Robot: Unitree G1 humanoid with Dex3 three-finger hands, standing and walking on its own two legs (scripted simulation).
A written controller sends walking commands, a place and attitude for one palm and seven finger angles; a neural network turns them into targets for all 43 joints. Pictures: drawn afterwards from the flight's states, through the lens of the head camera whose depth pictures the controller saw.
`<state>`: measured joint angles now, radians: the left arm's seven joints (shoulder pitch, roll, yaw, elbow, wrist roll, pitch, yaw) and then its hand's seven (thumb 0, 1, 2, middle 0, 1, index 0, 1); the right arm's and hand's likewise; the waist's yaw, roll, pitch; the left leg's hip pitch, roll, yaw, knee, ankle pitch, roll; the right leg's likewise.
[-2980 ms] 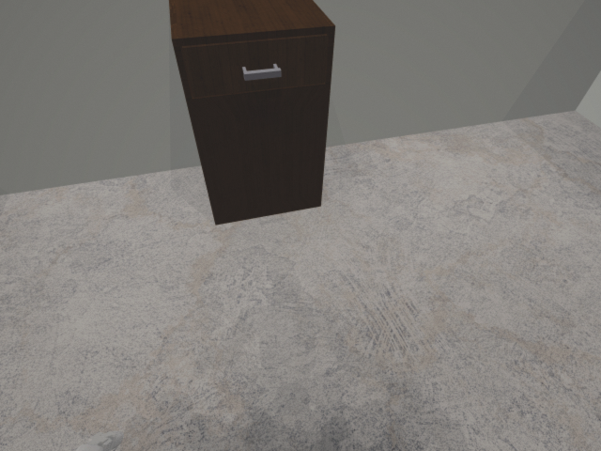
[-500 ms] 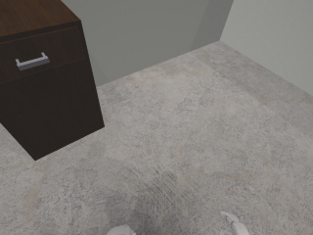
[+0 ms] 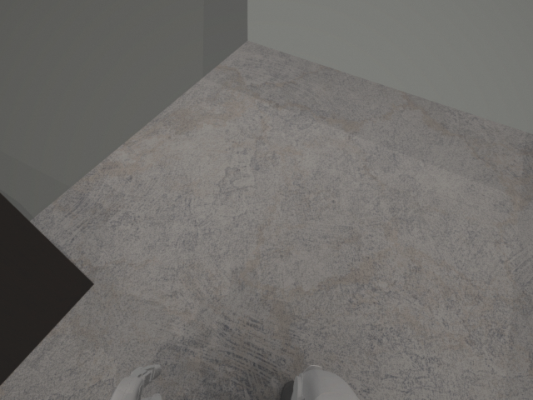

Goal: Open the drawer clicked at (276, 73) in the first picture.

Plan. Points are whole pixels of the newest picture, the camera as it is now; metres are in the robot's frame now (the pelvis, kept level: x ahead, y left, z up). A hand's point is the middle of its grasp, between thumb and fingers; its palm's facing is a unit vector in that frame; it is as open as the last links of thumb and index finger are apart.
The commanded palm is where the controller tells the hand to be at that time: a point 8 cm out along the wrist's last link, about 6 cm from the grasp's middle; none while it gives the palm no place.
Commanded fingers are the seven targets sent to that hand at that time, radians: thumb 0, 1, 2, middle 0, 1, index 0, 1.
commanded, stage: walk to a spot facing it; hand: left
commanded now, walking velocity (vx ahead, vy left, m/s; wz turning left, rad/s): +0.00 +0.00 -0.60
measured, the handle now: out of the picture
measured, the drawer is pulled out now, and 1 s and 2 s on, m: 0.00 0.00 0.00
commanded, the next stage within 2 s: turn to face it in 1.88 s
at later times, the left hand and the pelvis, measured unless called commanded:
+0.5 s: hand (125, 372) +0.19 +0.25 -0.18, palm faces -0.17 -0.96 -0.21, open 7.4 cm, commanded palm none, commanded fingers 0.00 0.90 0.90 -0.20 -0.30 -0.20 -0.30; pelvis +0.07 +0.06 +0.00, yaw -17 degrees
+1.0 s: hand (193, 310) +0.29 +0.13 -0.15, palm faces -0.59 -0.76 -0.27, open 7.4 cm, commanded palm none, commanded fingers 0.00 0.90 0.90 -0.20 -0.30 -0.20 -0.30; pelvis +0.06 +0.05 +0.00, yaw -37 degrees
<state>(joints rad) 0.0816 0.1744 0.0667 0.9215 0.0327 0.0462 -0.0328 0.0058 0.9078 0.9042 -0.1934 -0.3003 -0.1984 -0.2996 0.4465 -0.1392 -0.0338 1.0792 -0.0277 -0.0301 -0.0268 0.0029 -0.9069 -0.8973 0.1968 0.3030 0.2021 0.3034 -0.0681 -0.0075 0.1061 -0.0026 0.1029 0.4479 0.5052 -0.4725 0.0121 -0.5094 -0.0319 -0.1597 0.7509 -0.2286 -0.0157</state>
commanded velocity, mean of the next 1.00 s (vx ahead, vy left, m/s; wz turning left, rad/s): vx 0.00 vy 0.00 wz -0.60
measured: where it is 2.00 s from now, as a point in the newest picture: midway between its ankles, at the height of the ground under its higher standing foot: outside the picture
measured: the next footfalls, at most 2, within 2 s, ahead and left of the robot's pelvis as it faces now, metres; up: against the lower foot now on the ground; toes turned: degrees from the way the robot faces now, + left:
right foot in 0.04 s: +0.13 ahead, -0.09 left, +0.00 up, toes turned -9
left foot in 0.46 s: +0.15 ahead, +0.16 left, +0.00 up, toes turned -12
